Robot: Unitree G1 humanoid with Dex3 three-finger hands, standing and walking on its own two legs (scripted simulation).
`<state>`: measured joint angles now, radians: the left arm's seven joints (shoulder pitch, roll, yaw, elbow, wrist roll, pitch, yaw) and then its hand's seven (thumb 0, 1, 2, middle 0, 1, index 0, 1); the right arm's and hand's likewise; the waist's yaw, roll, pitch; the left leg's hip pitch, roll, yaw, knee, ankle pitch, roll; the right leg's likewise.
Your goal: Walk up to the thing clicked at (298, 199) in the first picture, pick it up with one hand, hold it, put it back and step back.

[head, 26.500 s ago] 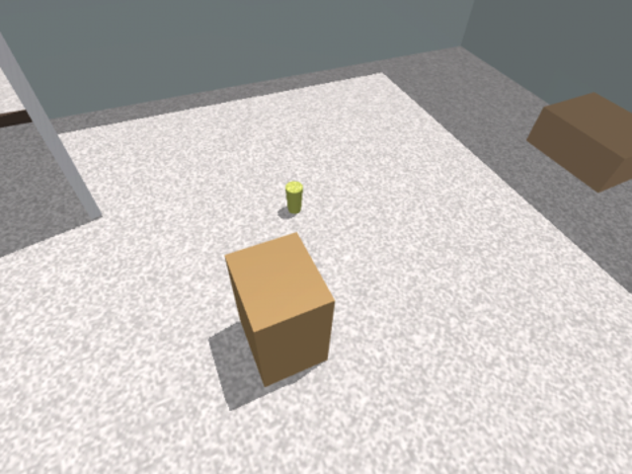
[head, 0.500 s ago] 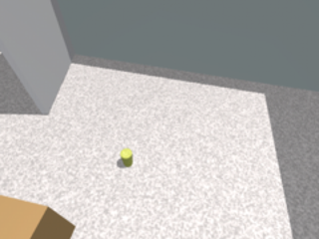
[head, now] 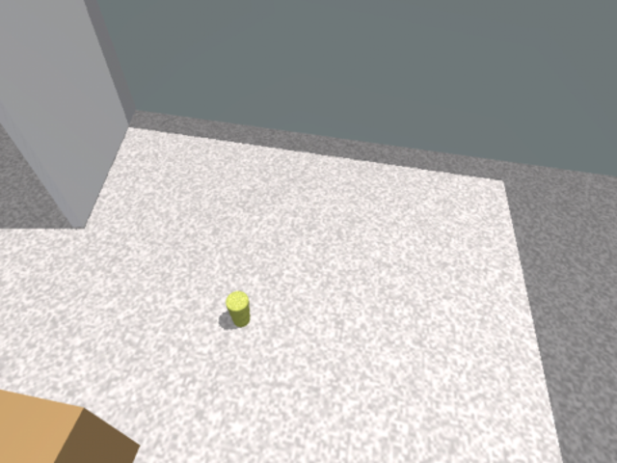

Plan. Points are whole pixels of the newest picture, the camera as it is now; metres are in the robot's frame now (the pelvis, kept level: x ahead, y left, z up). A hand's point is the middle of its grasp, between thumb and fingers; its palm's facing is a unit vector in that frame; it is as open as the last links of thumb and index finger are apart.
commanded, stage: stand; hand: left
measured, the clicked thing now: (239, 310) +0.69 +0.23 -0.72
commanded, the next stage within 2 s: walk up in 0.12 s
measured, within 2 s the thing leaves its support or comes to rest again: neither
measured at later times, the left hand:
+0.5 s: hand out of the picture +0.09 +0.34 -0.18, palm faces +0.00 -0.93 -0.37, open 7.4 cm
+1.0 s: hand (136, 342) +0.32 +0.29 -0.14, palm faces -0.03 -0.92 -0.40, open 7.4 cm
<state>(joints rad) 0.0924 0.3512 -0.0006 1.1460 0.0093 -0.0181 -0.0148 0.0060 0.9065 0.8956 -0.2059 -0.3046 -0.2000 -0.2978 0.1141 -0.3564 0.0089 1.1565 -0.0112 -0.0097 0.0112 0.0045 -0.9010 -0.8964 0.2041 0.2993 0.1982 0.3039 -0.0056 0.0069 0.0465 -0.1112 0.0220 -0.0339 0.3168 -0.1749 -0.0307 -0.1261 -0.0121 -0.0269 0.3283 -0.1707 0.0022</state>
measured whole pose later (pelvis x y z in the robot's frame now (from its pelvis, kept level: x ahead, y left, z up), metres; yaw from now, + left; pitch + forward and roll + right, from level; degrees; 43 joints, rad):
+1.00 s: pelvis +0.23 +0.03 -0.02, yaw +0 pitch -3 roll +1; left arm 0.24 0.37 0.04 0.83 0.02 -0.06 -0.03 0.00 0.91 0.90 -0.21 -0.30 -0.20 -0.30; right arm 0.29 -0.41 -0.04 0.86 0.00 -0.02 0.02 0.01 -0.90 -0.90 0.20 0.30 0.20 0.30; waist 0.01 0.05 0.11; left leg -0.41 0.03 0.00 1.00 -0.44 0.01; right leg -0.28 -0.03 -0.05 0.58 -0.24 -0.03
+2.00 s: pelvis +0.26 +0.05 +0.00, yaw +0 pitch -3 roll -1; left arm 0.10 0.35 0.01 1.16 0.01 -0.01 -0.02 0.01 0.91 0.90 -0.21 -0.30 -0.20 -0.30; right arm 0.08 -0.35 0.00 1.17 -0.01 -0.01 0.02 0.01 -0.90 -0.90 0.20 0.30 0.20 0.30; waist 0.00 -0.01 0.06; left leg -0.18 0.02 0.02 0.33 -0.11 0.00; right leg -0.09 -0.02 -0.01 0.32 -0.18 0.03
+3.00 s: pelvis +0.24 +0.05 -0.01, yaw +4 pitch -3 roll +1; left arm 0.26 0.42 0.08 0.94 0.03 0.00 -0.06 0.01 0.91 0.90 -0.21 -0.30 -0.20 -0.30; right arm 0.38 -0.37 -0.06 0.97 -0.04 -0.03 0.04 0.01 -0.90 -0.90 0.21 0.30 0.20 0.30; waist -0.05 -0.05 0.06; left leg -0.04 -0.02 0.03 0.41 -0.32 0.03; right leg -0.48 0.00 0.07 0.89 -0.33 0.00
